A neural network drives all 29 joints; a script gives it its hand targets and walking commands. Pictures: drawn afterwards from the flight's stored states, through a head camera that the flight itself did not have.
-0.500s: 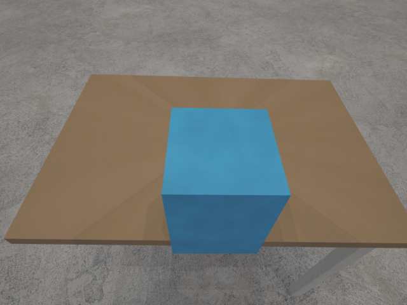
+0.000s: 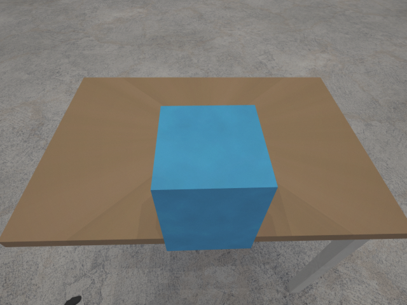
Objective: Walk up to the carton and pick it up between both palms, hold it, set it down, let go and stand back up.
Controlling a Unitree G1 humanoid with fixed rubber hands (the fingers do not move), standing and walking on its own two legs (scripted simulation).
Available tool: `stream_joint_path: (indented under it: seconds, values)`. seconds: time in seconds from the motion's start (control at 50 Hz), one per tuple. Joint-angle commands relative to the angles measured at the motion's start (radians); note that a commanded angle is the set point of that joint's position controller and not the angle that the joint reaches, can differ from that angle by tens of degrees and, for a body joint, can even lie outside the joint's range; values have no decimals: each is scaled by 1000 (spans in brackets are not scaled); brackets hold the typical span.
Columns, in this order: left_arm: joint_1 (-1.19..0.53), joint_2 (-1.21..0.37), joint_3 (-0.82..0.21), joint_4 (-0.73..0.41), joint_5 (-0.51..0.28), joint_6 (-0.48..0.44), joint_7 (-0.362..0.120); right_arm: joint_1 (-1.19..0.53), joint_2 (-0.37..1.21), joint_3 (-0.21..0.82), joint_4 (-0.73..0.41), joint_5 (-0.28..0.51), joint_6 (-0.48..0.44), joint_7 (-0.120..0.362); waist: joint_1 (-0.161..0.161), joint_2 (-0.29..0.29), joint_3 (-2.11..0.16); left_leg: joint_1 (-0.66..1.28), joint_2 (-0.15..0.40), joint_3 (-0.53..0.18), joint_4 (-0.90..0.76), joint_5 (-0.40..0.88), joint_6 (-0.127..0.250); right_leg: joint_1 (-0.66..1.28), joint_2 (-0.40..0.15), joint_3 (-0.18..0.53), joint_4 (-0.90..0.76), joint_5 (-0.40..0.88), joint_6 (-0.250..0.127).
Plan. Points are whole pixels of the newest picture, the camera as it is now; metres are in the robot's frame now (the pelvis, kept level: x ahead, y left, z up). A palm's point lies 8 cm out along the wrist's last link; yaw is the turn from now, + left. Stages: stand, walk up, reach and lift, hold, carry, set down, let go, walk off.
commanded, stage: reach and lift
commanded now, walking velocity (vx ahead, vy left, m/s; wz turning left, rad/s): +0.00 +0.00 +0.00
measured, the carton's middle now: (208, 181) +0.34 +0.00 +0.07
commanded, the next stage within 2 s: none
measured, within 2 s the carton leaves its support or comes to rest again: neither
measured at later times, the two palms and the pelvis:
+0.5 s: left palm out of the picture +0.12 +0.26 -0.09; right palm out of the picture +0.12 -0.26 -0.09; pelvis -0.01 -0.02 -0.01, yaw +1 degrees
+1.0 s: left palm (67, 303) +0.15 +0.25 -0.03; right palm out of the picture +0.14 -0.22 -0.03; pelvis +0.01 +0.00 +0.00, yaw +0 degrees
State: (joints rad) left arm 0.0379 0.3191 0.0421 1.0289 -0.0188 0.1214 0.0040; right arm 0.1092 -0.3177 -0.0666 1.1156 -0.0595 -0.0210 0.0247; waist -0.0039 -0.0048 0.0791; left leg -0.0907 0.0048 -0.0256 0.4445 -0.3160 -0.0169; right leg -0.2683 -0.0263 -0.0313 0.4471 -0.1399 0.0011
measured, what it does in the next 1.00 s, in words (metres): stands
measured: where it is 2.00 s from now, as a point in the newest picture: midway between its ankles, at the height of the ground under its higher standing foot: outside the picture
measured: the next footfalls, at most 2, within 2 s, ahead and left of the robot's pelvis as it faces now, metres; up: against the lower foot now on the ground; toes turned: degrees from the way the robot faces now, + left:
none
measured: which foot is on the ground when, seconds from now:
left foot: down 0.00-1.00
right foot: down 0.00-1.00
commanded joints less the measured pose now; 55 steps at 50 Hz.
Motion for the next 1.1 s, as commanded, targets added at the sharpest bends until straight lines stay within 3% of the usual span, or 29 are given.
stream_joint_path:
  seconds: [0.0, 0.06, 0.12, 0.14, 0.18, 0.26, 0.28, 0.3, 0.32, 0.34, 0.36, 0.4, 0.42, 0.52, 0.54, 0.56, 0.62, 0.66, 0.7, 0.76, 0.78, 0.82, 0.84, 0.88, 0.94, 0.96, 1.02, 1.08]
  values:
    - [-217, 155, 53, -451, 22, 305, 31, -251, -170, -110, -268, -46, -60, 56, -21, -64, -114, -466, 43, 94, 64, -56, -8, 212, 26, -42, 126, -91, -44]
    - [-117, 187, 89, -612, 72, 400, 18, -134, -209, -113, -327, -7, -30, 47, -24, 10, -282, -427, 56, 102, 128, 119, -30, 293, 26, -50, 204, 62, -43]
    - [10, 183, 138, -740, 114, 420, 17, -49, -209, -93, -403, 25, -17, 34, 7, 44, -335, -336, 55, 89, 138, 248, -42, 338, 25, -43, 175, 160, -39]
    - [22, 181, 149, -752, 126, 414, 16, -37, -204, -85, -401, 25, -13, 26, 14, 71, -280, -372, 46, 96, 114, 215, -43, 359, 24, -33, 166, 132, -40]
    - [45, 188, 166, -775, 134, 406, 23, -16, -171, -64, -445, 33, -15, 10, 38, 47, -206, -440, 30, 119, 90, 175, -37, 413, 2, 14, 137, 115, -24]
    - [39, 209, 136, -812, 113, 385, 25, 34, -107, -44, -582, 34, -6, -21, 32, 5, -127, -449, 8, 146, 27, 57, -28, 442, -2, 58, 69, -29, 0]
    - [26, 210, 145, -831, 110, 377, 29, 50, -101, -41, -607, 32, 2, -25, 34, 18, -105, -505, 13, 155, 9, 25, -15, 472, -2, 66, 60, -63, 2]
    - [30, 192, 129, -869, 101, 378, 32, 74, -110, -47, -615, 39, 10, -23, 11, 45, -95, -527, 29, 149, -24, -3, -4, 523, 20, 39, 78, -42, 8]
    - [26, 184, 143, -872, 112, 380, 34, 71, -96, -34, -638, 48, 25, -24, 22, 96, -84, -565, 35, 156, -48, -11, 1, 553, 18, 48, 83, -49, 11]
    - [24, 183, 138, -899, 101, 373, 37, 64, -90, -35, -658, 49, 28, -22, 28, 100, -67, -567, 37, 159, -53, -15, -5, 541, 16, 62, 71, -69, 16]
    - [-1, 177, 119, -934, 85, 358, 33, 72, -82, -36, -690, 52, 29, -24, 14, 105, -82, -576, 38, 155, -61, -24, 0, 557, 22, 57, 61, -63, 18]
    - [21, 164, 92, -935, 46, 343, 28, 98, -80, -47, -704, 35, 35, -30, -7, 68, -72, -561, 41, 149, -71, -21, 6, 573, 35, 38, 78, -19, 19]
    - [31, 158, 85, -948, 39, 336, 31, 86, -46, -29, -750, 41, 34, -29, 16, 58, -75, -541, 35, 157, -80, -8, 7, 551, 24, 54, 46, -43, 25]
    - [53, 139, 65, -1039, -24, 290, 28, 152, -12, -31, -883, 52, 29, -40, 0, 33, -111, -494, 24, 150, -96, 42, 4, 578, 20, 66, 19, 34, 33]
    - [78, 158, 67, -1012, -32, 286, 25, 170, -21, -30, -878, 50, 29, -45, -4, 27, -90, -488, 19, 143, -96, 45, 4, 571, 16, 63, 20, 64, 31]
    - [82, 158, 63, -1036, -28, 284, 25, 169, -8, -14, -928, 52, 31, -47, 9, 15, -82, -461, 16, 139, -107, 60, 4, 550, 19, 60, 0, 65, 30]
    - [113, 145, 72, -1050, -33, 284, 24, 201, -17, -26, -957, 52, 55, -47, -9, 47, -47, -489, 41, 139, -175, 15, 16, 603, 45, 24, 5, 58, 37]
    - [125, 126, 94, -1086, -21, 274, 32, 192, -33, -16, -1007, 65, 65, -43, 12, 81, -50, -543, 53, 144, -217, 12, 32, 671, 68, 10, 25, 100, 43]
    - [163, 132, 111, -1094, -21, 261, 32, 217, -54, -31, -1024, 61, 69, -46, 9, 69, -44, -562, 64, 134, -239, 26, 48, 724, 85, -1, 37, 147, 44]
    - [208, 95, 116, -1109, -25, 259, 35, 237, -40, -22, -1092, 78, 80, -44, 34, 82, -31, -547, 54, 141, -271, 56, 37, 714, 74, 8, 5, 121, 40]
    - [217, 90, 115, -1108, -35, 256, 35, 235, -18, -3, -1120, 80, 86, -46, 44, 54, -19, -514, 40, 142, -262, 102, 25, 679, 61, 21, -17, 128, 35]
    - [243, 96, 125, -1109, -44, 249, 34, 271, -19, -2, -1127, 77, 98, -47, 35, 7, -3, -447, 23, 132, -247, 118, 21, 610, 50, 35, -45, 105, 30]
    - [235, 83, 111, -1136, -49, 241, 37, 271, -14, -6, -1148, 84, 99, -47, 39, 33, -5, -448, 28, 136, -254, 99, 26, 622, 53, 35, -45, 104, 33]
    - [245, 91, 99, -1180, -71, 221, 33, 287, 10, 4, -1212, 91, 102, -52, 39, -6, -6, -365, 7, 135, -220, 158, 9, 527, 37, 53, -83, 95, 26]
    - [260, 86, 96, -1205, -89, 209, 38, 301, 36, 5, -1245, 97, 103, -53, 39, -16, -8, -298, -6, 122, -213, 181, -1, 454, 29, 56, -112, 78, 14]
    - [272, 74, 94, -1229, -86, 202, 42, 321, 29, 8, -1246, 111, 104, -50, 33, 18, -12, -315, 9, 116, -229, 181, 4, 481, 35, 48, -98, 110, 14]
    - [275, 57, 79, -1332, -91, 173, 53, 324, 31, 15, -1309, 141, 95, -48, 56, 89, -59, -359, 26, 111, -245, 200, 4, 567, 55, 43, -72, 163, 16]
    - [335, 54, 68, -1362, -126, 143, 58, 367, 58, 27, -1338, 147, 72, -53, 58, 56, -86, -262, 1, 107, -198, 295, -14, 483, 35, 59, -101, 180, 7]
